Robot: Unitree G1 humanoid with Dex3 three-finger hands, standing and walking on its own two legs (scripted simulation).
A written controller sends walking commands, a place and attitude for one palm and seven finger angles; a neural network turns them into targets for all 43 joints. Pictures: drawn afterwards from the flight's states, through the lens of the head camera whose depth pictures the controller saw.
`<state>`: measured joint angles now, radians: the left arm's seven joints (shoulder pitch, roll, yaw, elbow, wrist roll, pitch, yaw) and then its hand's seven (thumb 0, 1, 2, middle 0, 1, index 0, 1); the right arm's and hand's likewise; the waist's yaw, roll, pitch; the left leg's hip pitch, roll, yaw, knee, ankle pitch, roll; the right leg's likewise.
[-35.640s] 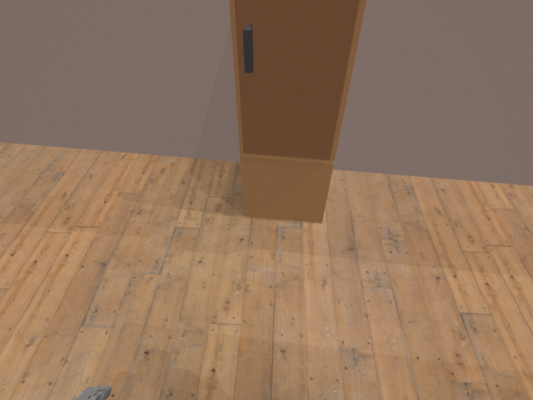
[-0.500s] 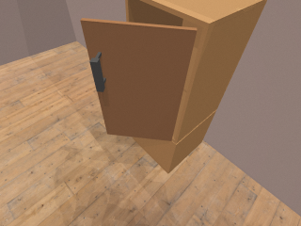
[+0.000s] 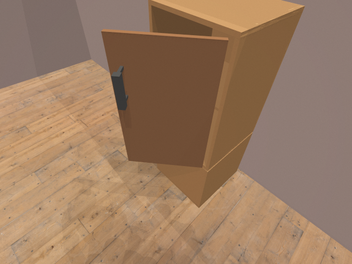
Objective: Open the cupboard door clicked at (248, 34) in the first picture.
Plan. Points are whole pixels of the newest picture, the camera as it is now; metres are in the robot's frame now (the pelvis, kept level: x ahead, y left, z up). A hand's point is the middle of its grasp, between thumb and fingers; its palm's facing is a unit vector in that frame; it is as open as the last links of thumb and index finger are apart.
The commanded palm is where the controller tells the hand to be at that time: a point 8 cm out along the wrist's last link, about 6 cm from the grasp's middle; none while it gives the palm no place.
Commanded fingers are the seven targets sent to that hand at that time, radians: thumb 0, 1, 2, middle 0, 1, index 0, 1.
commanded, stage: look again from close up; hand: left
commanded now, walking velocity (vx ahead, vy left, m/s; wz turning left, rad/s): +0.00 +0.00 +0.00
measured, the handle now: (121, 88) +0.60 +0.21 +0.09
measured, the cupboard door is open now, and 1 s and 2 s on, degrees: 41 41 41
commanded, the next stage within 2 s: shuffle to correct the standing spot in 0.20 s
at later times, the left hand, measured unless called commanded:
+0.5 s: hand out of the picture -0.05 +0.19 -0.18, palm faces +0.06 -0.99 -0.15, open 7.3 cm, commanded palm none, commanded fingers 0.00 0.90 0.90 -0.20 -0.30 -0.20 -0.30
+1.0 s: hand out of the picture +0.07 +0.21 -0.18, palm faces +0.02 -0.98 -0.20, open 7.3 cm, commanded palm none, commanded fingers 0.00 0.90 0.90 -0.20 -0.30 -0.20 -0.30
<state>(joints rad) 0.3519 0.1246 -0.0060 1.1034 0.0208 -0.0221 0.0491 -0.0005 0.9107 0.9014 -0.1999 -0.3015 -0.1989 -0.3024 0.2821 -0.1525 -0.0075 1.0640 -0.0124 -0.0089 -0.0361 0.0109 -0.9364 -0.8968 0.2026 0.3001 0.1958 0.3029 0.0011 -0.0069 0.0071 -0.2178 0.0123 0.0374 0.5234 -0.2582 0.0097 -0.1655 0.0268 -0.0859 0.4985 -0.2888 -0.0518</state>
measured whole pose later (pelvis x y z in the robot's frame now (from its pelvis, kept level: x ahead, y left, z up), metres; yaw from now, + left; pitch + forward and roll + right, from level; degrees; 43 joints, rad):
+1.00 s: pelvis +0.05 +0.04 +0.00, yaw -1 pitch +0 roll +0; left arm 0.28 0.16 0.02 1.05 0.02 -0.01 0.05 0.02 0.94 0.90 -0.20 -0.30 -0.20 -0.30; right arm 0.30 -0.12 0.00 1.09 0.00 -0.02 -0.05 0.02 -0.93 -0.90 0.21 0.30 0.20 0.30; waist 0.00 -0.02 0.05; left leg -0.18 -0.05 0.08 0.49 -0.31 0.07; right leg -0.24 -0.03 -0.05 0.55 -0.28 0.00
